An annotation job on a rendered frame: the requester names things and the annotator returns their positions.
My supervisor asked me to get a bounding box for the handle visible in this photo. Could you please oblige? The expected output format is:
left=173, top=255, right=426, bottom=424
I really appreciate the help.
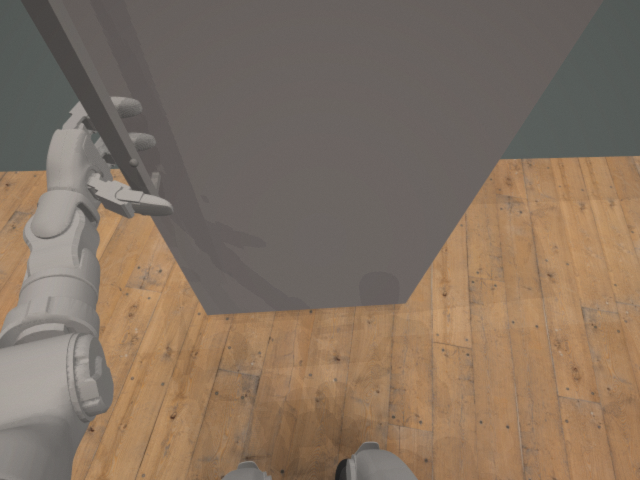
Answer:
left=21, top=0, right=161, bottom=197

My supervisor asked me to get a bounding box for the left robot hand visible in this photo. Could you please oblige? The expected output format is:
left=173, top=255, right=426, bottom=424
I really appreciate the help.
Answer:
left=46, top=97, right=174, bottom=219

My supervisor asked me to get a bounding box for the fridge door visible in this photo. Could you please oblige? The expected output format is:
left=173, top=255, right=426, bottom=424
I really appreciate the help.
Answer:
left=62, top=0, right=604, bottom=315

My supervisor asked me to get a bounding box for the left robot upper arm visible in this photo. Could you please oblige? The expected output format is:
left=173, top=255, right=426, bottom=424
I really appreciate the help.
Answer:
left=0, top=332, right=114, bottom=480

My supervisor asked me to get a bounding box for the robot right thigh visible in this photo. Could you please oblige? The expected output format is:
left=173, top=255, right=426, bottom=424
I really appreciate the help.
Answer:
left=346, top=449, right=418, bottom=480

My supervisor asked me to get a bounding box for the robot left shin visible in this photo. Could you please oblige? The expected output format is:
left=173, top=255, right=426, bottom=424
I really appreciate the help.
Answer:
left=237, top=461, right=259, bottom=469

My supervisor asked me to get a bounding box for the robot left forearm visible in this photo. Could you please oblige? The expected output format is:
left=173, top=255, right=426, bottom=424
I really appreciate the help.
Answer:
left=0, top=190, right=100, bottom=349

